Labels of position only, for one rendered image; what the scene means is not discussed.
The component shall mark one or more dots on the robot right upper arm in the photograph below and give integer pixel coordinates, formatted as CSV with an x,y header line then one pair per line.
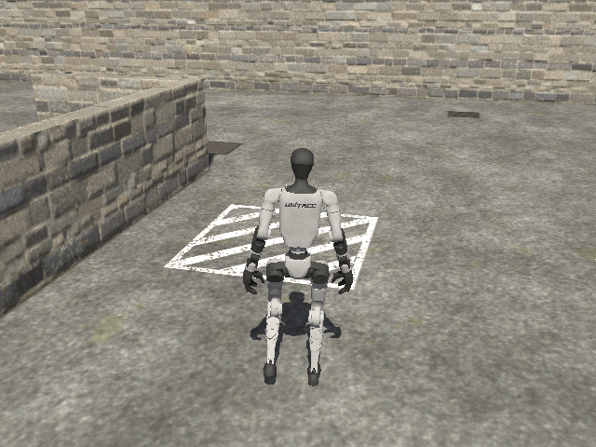
x,y
329,198

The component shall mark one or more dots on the left robot forearm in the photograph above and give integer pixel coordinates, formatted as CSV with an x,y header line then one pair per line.
x,y
257,246

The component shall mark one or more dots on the right robot forearm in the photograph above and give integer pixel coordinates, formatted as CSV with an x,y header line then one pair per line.
x,y
342,254

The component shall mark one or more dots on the robot right foot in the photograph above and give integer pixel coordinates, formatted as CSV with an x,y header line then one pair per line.
x,y
312,376

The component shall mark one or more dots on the robot left thigh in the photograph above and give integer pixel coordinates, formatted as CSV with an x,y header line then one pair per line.
x,y
275,272

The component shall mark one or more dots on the right robot hand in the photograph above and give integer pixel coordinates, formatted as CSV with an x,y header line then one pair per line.
x,y
347,281

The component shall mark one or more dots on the left robot hand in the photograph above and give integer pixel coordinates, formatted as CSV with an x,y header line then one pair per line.
x,y
248,282

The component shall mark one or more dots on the robot left upper arm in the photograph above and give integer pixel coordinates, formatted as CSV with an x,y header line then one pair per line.
x,y
271,196

